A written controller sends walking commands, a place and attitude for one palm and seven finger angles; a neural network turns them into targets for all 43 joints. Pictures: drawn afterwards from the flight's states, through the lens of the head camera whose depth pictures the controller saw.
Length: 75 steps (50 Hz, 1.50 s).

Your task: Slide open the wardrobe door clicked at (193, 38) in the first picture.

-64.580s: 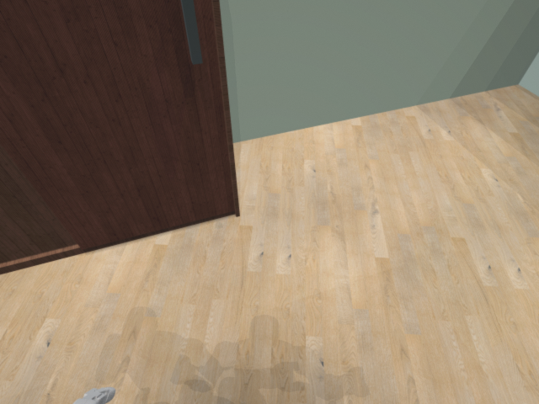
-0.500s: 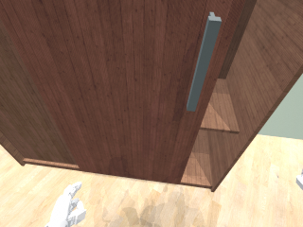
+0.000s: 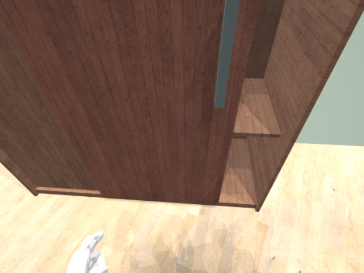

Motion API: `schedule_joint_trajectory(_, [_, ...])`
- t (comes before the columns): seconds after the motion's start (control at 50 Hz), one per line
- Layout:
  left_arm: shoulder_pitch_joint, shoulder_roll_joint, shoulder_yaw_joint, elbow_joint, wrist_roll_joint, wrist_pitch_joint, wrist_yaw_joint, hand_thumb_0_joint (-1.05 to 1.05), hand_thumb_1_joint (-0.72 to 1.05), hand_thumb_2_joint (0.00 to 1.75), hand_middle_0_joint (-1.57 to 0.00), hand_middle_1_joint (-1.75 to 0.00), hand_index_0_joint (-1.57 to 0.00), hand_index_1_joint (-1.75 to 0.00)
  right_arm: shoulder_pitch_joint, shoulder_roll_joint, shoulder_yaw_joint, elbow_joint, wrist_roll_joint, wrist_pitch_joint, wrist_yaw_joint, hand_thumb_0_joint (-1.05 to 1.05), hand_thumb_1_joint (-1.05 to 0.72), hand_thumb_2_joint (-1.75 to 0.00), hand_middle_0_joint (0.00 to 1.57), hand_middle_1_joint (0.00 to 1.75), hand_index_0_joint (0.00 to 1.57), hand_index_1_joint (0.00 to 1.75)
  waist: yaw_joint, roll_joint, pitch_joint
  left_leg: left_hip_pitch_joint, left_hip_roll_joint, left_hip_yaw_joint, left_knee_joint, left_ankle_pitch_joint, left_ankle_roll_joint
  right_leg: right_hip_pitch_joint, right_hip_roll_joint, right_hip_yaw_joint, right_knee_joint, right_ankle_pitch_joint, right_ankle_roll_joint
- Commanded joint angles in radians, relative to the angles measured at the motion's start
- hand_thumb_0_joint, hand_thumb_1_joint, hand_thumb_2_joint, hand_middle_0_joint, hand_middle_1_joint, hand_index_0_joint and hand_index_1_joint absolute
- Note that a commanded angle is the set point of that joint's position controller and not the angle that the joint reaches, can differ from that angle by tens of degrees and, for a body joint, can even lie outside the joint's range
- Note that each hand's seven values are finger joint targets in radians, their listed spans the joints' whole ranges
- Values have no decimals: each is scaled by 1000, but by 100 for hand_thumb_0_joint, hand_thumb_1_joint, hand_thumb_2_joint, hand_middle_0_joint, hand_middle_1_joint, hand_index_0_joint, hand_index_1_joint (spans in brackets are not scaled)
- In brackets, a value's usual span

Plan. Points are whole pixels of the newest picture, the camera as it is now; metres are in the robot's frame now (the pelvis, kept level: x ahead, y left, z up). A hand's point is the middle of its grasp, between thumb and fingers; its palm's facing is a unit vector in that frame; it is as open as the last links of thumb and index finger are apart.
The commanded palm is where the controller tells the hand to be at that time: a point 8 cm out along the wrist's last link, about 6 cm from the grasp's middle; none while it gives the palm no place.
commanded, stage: step back with the hand held close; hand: right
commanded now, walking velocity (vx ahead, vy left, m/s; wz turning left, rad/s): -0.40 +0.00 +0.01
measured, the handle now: (224, 55) +0.60 -0.07 +0.20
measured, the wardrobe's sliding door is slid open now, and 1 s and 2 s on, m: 0.22 0.22 0.22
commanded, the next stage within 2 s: stop stepping back and stand still in 0.54 s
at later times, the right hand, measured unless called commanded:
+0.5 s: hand out of the picture +0.09 -0.28 +0.20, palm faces +0.53 +0.77 -0.34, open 7.4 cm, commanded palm +0.04 -0.30 +0.20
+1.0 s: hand out of the picture +0.00 -0.25 +0.19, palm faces +0.39 +0.80 -0.45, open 7.4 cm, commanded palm -0.05 -0.29 +0.20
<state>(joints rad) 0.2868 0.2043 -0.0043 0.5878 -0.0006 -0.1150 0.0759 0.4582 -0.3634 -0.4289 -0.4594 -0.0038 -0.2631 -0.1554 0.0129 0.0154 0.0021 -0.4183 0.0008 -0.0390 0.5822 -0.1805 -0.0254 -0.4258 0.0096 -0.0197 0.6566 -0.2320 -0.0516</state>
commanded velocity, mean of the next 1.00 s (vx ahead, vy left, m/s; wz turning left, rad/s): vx -0.16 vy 0.01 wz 0.03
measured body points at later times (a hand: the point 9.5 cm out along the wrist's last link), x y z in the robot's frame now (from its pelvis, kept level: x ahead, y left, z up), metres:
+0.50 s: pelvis -0.10 +0.00 +0.01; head -0.10 -0.03 +0.46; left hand +0.07 +0.22 -0.06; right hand +0.06 -0.32 +0.22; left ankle -0.13 +0.14 -0.68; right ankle +0.04 -0.10 -0.72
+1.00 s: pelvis -0.20 +0.01 +0.02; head -0.23 -0.02 +0.47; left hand -0.10 +0.26 -0.06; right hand -0.03 -0.29 +0.21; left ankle -0.22 +0.10 -0.72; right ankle -0.11 -0.09 -0.71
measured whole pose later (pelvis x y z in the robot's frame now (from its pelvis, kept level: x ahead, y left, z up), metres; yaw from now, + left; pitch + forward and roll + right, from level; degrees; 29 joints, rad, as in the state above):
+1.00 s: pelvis -0.20 +0.01 +0.02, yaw +3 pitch +0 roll +1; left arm 0.34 0.20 0.00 0.64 0.02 -0.14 0.08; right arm 0.59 -0.42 -0.43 -0.47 0.02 -0.22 -0.15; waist 0.03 0.03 -0.07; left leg -0.17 -0.05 0.02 0.41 -0.30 0.05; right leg -0.35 0.01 0.00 0.47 -0.23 -0.01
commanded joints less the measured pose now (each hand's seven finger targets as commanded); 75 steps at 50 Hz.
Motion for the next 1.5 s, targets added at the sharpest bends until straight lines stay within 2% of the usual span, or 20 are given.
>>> schedule_joint_trajectory(0.0, [-110,154,66,-167,3,-78,19,0,90,90,-20,-30,-20,-30,-22,-223,-177,-194,0,-76,-23,0,-90,-90,20,30,20,30,-23,-183,-105,426,-49,-29,163,53,6,-374,-209,239,-387,-466,-74])
schedule_joint_trajectory(0.14, [-98,116,72,-126,10,-74,-7,0,90,90,-20,-30,-20,-30,-89,-196,-115,-201,12,-83,-4,0,-90,-90,20,30,20,30,-8,103,-34,-74,182,-378,-247,-273,138,-79,-18,58,81,-333,29])
schedule_joint_trajectory(0.22, [-85,93,61,-87,8,-41,-22,0,90,90,-20,-30,-20,-30,-115,-252,-136,-255,21,-76,-25,0,-90,-90,20,30,20,30,16,172,-101,-246,237,-262,-293,-256,134,206,-10,61,172,-204,40])
schedule_joint_trajectory(0.26, [-103,130,67,-124,4,-44,-4,0,90,90,-20,-30,-20,-30,-104,-234,-139,-293,25,-82,-22,0,-90,-90,20,30,20,30,18,-95,-53,-185,63,-143,-68,-268,56,88,-88,184,-210,-303,-12])
schedule_joint_trajectory(0.3, [-129,137,80,-139,13,-81,14,0,90,90,-20,-30,-20,-30,-113,-269,-203,-325,22,-104,-27,0,-90,-90,20,30,20,30,0,-458,-139,148,-112,-10,572,-270,-7,-253,-398,476,-551,-451,-136])
schedule_joint_trajectory(0.36, [-103,128,113,-94,6,-115,-15,0,90,90,-20,-30,-20,-30,-35,-199,-163,-233,57,-93,-11,0,-90,-90,20,30,20,30,-21,-179,-124,8,-89,-28,602,-324,1,-34,-344,306,-421,-206,-134])
schedule_joint_trajectory(0.48, [-116,114,69,-60,26,-123,-20,0,90,90,-20,-30,-20,-30,-98,-154,-43,-219,49,-63,-5,0,-90,-90,20,30,20,30,-17,-278,-113,220,-76,91,-125,-277,48,81,-263,189,-480,-305,16])
schedule_joint_trajectory(0.56, [-143,64,45,-57,44,-84,-6,0,90,90,-20,-30,-20,-30,-174,-314,-122,-257,38,-91,-13,0,-90,-90,20,30,20,30,-21,113,-101,-72,319,-285,-418,57,199,224,-40,-26,136,-123,120])
schedule_joint_trajectory(0.6, [-178,78,56,-71,24,-82,-4,0,90,90,-20,-30,-20,-30,-139,-274,-95,-219,30,-47,-5,0,-90,-90,20,30,20,30,-37,239,-117,-32,318,-254,-329,192,218,47,6,44,371,-215,93])
schedule_joint_trajectory(0.7, [-142,107,44,-99,-4,-49,20,0,90,90,-20,-30,-20,-30,-15,-253,-133,-171,50,-12,-11,0,-90,-90,20,30,20,30,4,-36,-101,133,116,-43,-93,120,81,147,-18,28,-247,52,68])
schedule_joint_trajectory(0.74, [-138,142,60,-135,-18,-73,22,0,90,90,-20,-30,-20,-30,14,-255,-143,-243,57,-31,-13,0,-90,-90,20,30,20,30,-27,-175,-167,171,-33,3,-16,-104,23,183,-175,226,-381,93,13])
schedule_joint_trajectory(0.8, [-151,130,53,-130,14,-87,26,0,90,90,-20,-30,-20,-30,5,-260,-161,-300,47,-26,-5,0,-90,-90,20,30,20,30,-1,-422,-66,179,-78,7,148,-268,12,7,-249,455,-666,-591,13])
schedule_joint_trajectory(0.9, [-119,133,54,-102,12,-84,12,0,90,90,-20,-30,-20,-30,100,-210,-95,-211,20,-3,-12,0,-90,-90,20,30,20,30,-4,-171,-93,371,-54,86,-211,-170,51,22,-114,155,-441,-323,27])
schedule_joint_trajectory(1.0, [-106,137,77,-63,20,-53,7,0,90,90,-20,-30,-20,-30,-109,-244,-103,-178,13,-8,-24,0,-90,-90,20,30,20,30,-5,177,-50,124,319,-436,-419,-598,262,-66,-12,42,274,-161,50])
schedule_joint_trajectory(1.14, [-136,115,50,-54,14,-44,23,0,90,90,-20,-30,-20,-30,-186,-205,-44,-146,9,-10,-30,0,-90,-90,20,30,20,30,20,-20,53,-129,183,-140,-218,-560,166,215,-37,-29,-72,-185,13])
schedule_joint_trajectory(1.18, [-128,143,51,-77,13,-64,27,0,90,90,-20,-30,-20,-30,-161,-211,-74,-230,22,-29,-35,0,-90,-90,20,30,20,30,20,-294,32,-143,4,-14,97,-398,80,238,-193,293,-353,-353,-70])
schedule_joint_trajectory(1.22, [-123,122,51,-73,16,-76,22,0,90,90,-20,-30,-20,-30,-85,-252,-135,-216,29,-35,-33,0,-90,-90,20,30,20,30,13,-281,-37,-45,-27,33,319,-348,30,143,-332,492,-484,-419,-137])
schedule_joint_trajectory(1.32, [-127,118,46,-85,14,-67,-1,0,90,90,-20,-30,-20,-30,11,-206,-111,-169,11,-3,-17,0,-90,-90,20,30,20,30,-3,-123,-4,331,-2,30,-123,-211,56,-133,-162,128,-261,-376,-20])
schedule_joint_trajectory(1.38, [-126,104,58,-83,8,-51,-15,0,90,90,-20,-30,-20,-30,-18,-214,-107,-141,25,2,-16,0,-90,-90,20,30,20,30,-7,172,10,164,292,-481,-401,-431,226,-123,-21,11,244,-193,45])
schedule_joint_trajectory(1.48, [-137,83,26,-65,10,-45,-6,0,90,90,-20,-30,-20,-30,-72,-209,-100,-131,26,-19,-30,0,-90,-90,20,30,20,30,0,96,-40,172,215,-171,-243,18,178,63,-50,4,9,-104,35])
